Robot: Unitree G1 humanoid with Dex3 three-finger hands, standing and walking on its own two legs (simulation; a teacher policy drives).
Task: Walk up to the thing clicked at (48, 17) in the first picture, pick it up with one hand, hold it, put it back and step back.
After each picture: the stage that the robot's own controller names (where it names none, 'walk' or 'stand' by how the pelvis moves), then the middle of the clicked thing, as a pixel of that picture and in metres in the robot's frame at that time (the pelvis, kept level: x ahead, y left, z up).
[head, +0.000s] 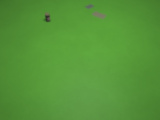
stand; (47, 17) +1.98 +0.47 -0.72
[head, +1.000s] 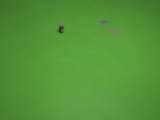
walk; (61, 28) +1.87 +0.19 -0.69
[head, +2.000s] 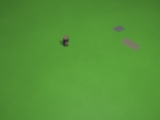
walk; (65, 40) +1.31 +0.15 -0.70
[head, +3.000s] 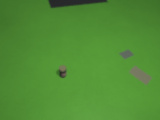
walk; (62, 71) +0.91 +0.16 -0.70
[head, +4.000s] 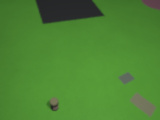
walk; (54, 104) +0.62 +0.17 -0.70
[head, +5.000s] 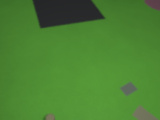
stand; out of the picture +0.47 +0.20 -0.71
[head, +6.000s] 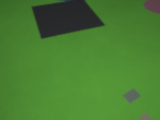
stand; out of the picture +0.43 +0.20 -0.72
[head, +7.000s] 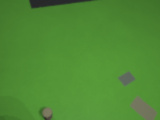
walk; (47, 114) +0.38 +0.16 -0.70
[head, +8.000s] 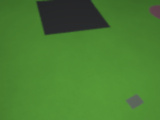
walk; out of the picture +0.40 +0.13 -0.70
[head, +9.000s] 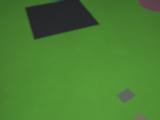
walk; out of the picture +0.40 +0.27 -0.70
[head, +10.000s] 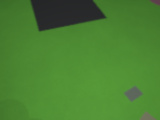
stand; out of the picture +0.38 +0.21 -0.69
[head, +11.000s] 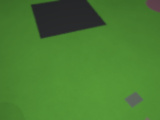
stand; out of the picture +0.36 +0.20 -0.72
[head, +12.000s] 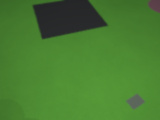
stand; out of the picture +0.35 +0.19 -0.73
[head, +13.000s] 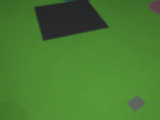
stand; out of the picture +0.35 +0.20 -0.73
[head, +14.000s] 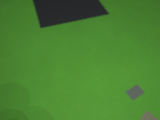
go down; out of the picture +0.36 +0.20 -0.72
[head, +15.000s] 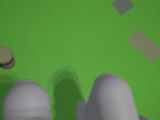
go down; (5, 58) +0.44 +0.23 -0.29
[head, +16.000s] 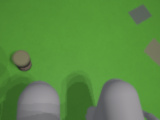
approach; (23, 61) +0.44 +0.22 -0.30
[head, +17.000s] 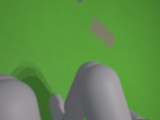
close in; out of the picture +0.43 +0.26 -0.23
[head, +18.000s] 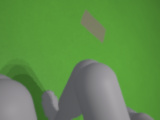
close; out of the picture +0.42 +0.27 -0.23
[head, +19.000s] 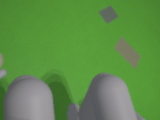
lift; out of the picture +0.37 +0.26 -0.12
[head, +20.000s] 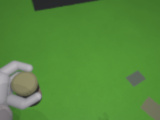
lift; (28, 90) +0.32 +0.17 +0.03
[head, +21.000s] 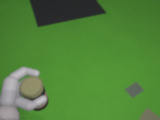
hold; (35, 94) +0.31 +0.16 +0.01
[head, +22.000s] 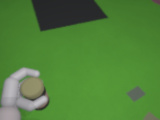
hold; (36, 94) +0.31 +0.16 +0.02
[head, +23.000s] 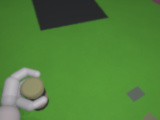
crouch; (36, 94) +0.31 +0.16 +0.01
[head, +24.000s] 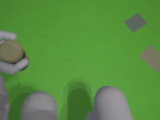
crouch; (15, 57) +0.43 +0.19 -0.09
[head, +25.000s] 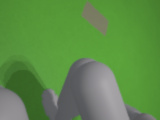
lower; out of the picture +0.43 +0.28 -0.22
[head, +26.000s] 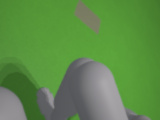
lower; out of the picture +0.43 +0.28 -0.23
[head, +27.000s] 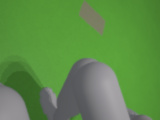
lower; out of the picture +0.43 +0.29 -0.23
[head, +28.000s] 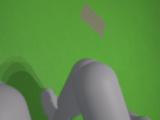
lower; out of the picture +0.43 +0.28 -0.23
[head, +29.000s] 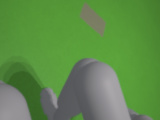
loosen; out of the picture +0.42 +0.28 -0.23
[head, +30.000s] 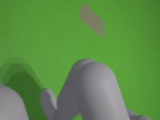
withdraw; out of the picture +0.43 +0.28 -0.23
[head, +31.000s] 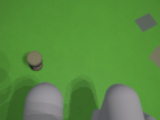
walk; (35, 61) +0.46 +0.21 -0.33
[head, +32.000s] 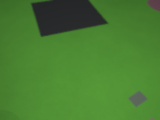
stand; out of the picture +0.38 +0.17 -0.66
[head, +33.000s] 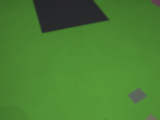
stand; out of the picture +0.39 +0.19 -0.67
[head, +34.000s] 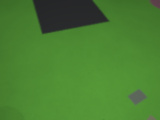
stand; out of the picture +0.39 +0.18 -0.67
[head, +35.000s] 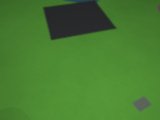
stand; out of the picture +0.39 +0.18 -0.72
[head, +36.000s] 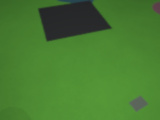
stand; out of the picture +0.38 +0.20 -0.73
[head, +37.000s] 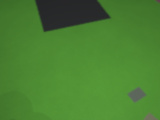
walk; out of the picture +0.38 +0.20 -0.72
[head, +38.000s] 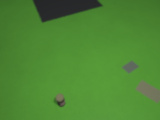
walk; (60, 100) +0.62 +0.23 -0.71
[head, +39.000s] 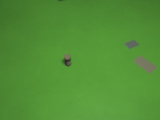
stand; (67, 60) +1.01 +0.16 -0.69
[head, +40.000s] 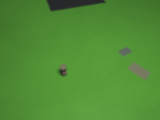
stand; (63, 70) +0.98 +0.17 -0.72
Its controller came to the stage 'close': yes
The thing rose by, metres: 0.72
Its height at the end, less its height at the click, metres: +0.00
